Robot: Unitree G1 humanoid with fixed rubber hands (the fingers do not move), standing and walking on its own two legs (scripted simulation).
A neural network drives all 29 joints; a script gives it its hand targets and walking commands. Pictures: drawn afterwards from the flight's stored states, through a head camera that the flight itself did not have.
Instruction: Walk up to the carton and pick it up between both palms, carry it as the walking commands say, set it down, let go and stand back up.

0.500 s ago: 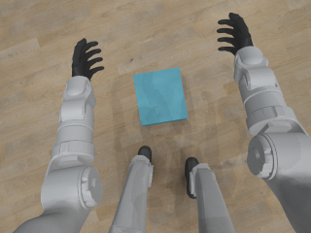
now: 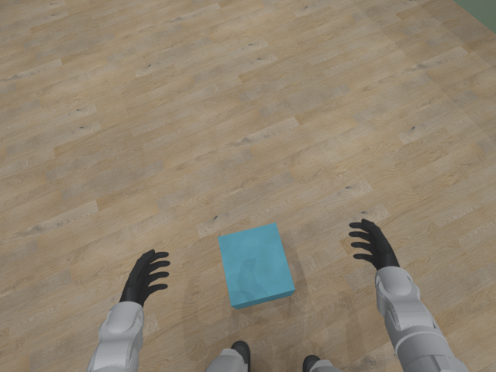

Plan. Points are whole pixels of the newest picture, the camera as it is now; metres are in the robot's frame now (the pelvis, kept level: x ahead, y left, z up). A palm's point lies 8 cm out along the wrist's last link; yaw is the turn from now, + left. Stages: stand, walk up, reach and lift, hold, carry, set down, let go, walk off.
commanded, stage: let go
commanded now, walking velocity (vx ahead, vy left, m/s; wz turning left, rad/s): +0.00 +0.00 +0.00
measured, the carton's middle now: (255, 267) +0.39 +0.06 -0.66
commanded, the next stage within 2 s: stand in 0.74 s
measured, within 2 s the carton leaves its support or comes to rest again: neither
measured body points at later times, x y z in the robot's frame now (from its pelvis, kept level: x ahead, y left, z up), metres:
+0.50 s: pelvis -0.01 -0.03 +0.02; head -0.01 -0.01 +0.47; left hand +0.15 +0.20 -0.06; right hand +0.17 -0.26 -0.04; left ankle +0.01 +0.11 -0.72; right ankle -0.03 -0.14 -0.72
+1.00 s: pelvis +0.02 +0.01 +0.02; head -0.01 +0.03 +0.47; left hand +0.15 +0.30 -0.08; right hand +0.14 -0.28 -0.06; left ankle +0.00 +0.11 -0.72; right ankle -0.03 -0.14 -0.72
